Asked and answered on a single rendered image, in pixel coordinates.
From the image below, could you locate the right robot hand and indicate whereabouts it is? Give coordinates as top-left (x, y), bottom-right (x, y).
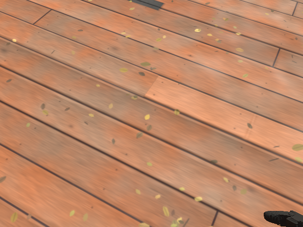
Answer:
top-left (264, 210), bottom-right (303, 227)

